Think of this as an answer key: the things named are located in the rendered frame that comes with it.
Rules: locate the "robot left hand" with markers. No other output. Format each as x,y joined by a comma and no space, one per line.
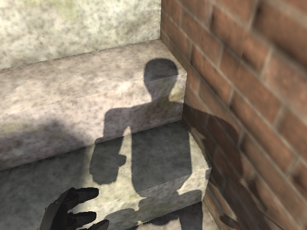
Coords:
56,216

